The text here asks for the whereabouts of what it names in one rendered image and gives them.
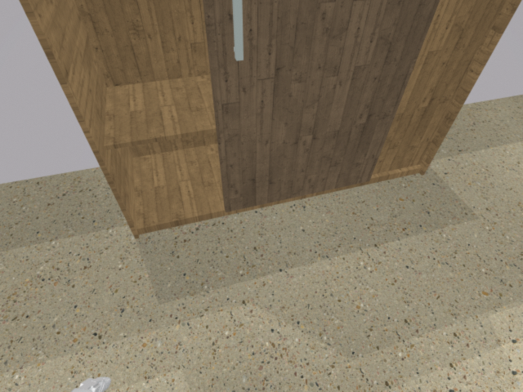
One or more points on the wardrobe door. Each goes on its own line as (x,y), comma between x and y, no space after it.
(457,33)
(310,106)

